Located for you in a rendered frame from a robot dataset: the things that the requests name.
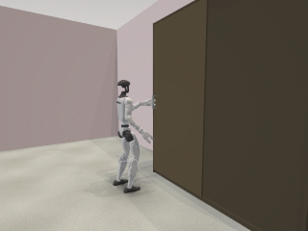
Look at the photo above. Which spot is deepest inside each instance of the wardrobe door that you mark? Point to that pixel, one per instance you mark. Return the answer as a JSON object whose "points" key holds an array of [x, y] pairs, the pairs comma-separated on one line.
{"points": [[180, 79], [256, 111]]}

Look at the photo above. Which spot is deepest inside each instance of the robot right hand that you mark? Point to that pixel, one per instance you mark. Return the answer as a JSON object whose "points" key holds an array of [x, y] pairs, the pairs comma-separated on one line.
{"points": [[145, 135]]}

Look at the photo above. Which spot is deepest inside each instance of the right robot thigh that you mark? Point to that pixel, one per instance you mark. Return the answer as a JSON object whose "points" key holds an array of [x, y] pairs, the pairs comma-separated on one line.
{"points": [[134, 145]]}

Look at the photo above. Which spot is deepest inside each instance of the robot torso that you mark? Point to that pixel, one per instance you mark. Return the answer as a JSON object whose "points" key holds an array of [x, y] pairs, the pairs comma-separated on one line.
{"points": [[121, 116]]}

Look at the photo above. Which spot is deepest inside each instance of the robot left hand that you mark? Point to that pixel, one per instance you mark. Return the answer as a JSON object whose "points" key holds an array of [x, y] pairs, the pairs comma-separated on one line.
{"points": [[149, 102]]}

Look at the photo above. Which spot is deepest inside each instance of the right robot forearm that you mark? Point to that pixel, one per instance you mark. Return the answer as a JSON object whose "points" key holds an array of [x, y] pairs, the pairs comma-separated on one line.
{"points": [[133, 123]]}

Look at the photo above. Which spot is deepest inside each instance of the right robot upper arm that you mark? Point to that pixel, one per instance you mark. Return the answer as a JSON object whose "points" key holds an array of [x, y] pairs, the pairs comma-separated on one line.
{"points": [[128, 106]]}

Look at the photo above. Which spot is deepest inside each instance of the left robot forearm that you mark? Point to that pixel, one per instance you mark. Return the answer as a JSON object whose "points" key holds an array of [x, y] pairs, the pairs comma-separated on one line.
{"points": [[143, 103]]}

